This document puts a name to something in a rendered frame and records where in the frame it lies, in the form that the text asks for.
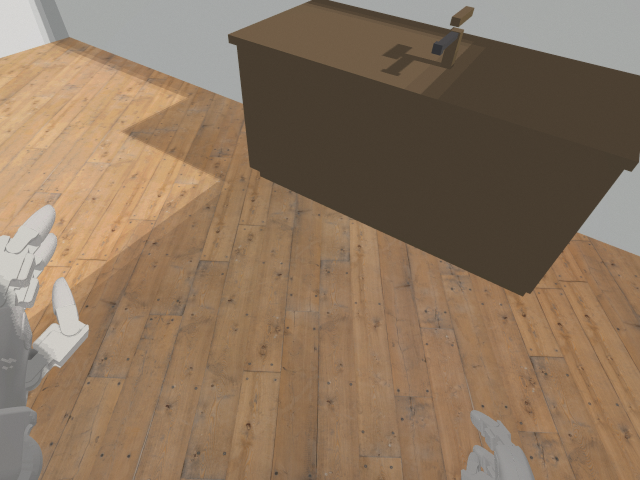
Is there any counter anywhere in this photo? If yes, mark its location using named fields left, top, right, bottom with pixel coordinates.
left=228, top=0, right=640, bottom=297

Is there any robot left hand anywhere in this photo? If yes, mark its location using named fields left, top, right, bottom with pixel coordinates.
left=0, top=204, right=89, bottom=409

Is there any tap lever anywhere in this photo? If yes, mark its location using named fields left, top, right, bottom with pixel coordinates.
left=431, top=31, right=459, bottom=55

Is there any robot left forearm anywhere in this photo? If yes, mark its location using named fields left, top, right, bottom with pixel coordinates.
left=0, top=406, right=43, bottom=480

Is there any robot right hand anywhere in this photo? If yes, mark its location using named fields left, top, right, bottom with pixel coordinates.
left=461, top=410, right=535, bottom=480

